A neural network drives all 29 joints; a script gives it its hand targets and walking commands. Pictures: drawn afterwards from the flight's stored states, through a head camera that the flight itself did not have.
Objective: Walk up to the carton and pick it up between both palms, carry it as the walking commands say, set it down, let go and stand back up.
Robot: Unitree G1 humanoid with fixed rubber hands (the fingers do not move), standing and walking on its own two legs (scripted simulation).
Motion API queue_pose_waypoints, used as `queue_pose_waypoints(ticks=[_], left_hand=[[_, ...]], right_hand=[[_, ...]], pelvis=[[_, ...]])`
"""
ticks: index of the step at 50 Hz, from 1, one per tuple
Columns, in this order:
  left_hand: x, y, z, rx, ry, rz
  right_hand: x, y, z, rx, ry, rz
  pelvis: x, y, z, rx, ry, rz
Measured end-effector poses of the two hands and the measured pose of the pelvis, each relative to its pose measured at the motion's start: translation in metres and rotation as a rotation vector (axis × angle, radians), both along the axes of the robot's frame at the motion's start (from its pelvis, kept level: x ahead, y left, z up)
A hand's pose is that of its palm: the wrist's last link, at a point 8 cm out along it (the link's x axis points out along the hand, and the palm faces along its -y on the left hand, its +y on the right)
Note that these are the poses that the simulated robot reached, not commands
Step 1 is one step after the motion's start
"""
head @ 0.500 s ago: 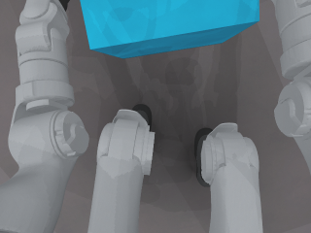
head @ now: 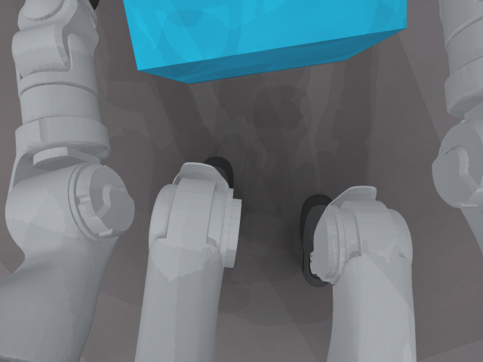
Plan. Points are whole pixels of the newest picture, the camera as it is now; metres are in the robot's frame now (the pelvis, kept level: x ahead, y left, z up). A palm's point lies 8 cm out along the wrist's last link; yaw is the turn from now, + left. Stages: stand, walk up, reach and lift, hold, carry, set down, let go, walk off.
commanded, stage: set down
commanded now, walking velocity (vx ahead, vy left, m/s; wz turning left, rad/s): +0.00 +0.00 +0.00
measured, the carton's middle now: out of the picture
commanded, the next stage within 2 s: none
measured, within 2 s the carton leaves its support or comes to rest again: neither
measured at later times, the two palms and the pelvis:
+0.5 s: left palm out of the picture +0.51 +0.29 -0.17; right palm out of the picture +0.61 -0.09 -0.16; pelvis +0.00 +0.00 -0.01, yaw +0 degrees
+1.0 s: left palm out of the picture +0.52 +0.30 -0.19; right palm out of the picture +0.60 -0.10 -0.20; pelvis +0.01 +0.01 -0.01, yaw -1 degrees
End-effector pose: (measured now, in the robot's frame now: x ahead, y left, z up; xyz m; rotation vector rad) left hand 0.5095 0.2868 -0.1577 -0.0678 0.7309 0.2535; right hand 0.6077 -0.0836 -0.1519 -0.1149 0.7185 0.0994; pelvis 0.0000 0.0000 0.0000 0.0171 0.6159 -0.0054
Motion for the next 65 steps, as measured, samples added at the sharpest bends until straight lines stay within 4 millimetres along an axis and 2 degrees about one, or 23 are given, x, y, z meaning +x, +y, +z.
queue_pose_waypoints(ticks=[18, 37, 40, 45, 55, 60, 65], left_hand=[[-0.001, 0.002, -0.010, -0.006, 0.006, -0.008], [0.005, 0.003, -0.021, 0.021, 0.021, 0.001], [0.005, 0.002, -0.026, 0.034, 0.036, 0.009], [0.003, 0.001, -0.038, 0.047, 0.071, 0.035], [0.005, 0.021, -0.027, 0.086, 0.045, 0.101], [-0.002, 0.029, -0.029, 0.076, 0.057, 0.115], [-0.005, 0.034, -0.035, 0.072, 0.066, 0.120]], right_hand=[[-0.003, -0.002, -0.007, 0.003, 0.008, 0.011], [0.003, 0.000, -0.015, -0.013, -0.009, 0.016], [0.002, 0.000, -0.020, -0.023, -0.005, 0.014], [-0.009, -0.004, -0.040, -0.031, 0.051, 0.001], [-0.013, -0.026, -0.046, -0.050, 0.020, -0.034], [-0.017, -0.025, -0.046, -0.045, 0.026, -0.022], [-0.012, -0.020, -0.044, -0.036, 0.014, -0.020]], pelvis=[[-0.004, 0.003, -0.005, -0.002, -0.045, -0.004], [0.003, 0.004, -0.005, -0.009, -0.038, -0.003], [0.005, 0.005, -0.005, -0.012, -0.033, -0.001], [0.008, 0.008, -0.007, -0.012, -0.014, -0.004], [0.002, 0.015, -0.019, 0.002, -0.009, -0.011], [-0.002, 0.015, -0.019, 0.004, -0.020, -0.014], [-0.003, 0.015, -0.018, 0.002, -0.029, -0.016]])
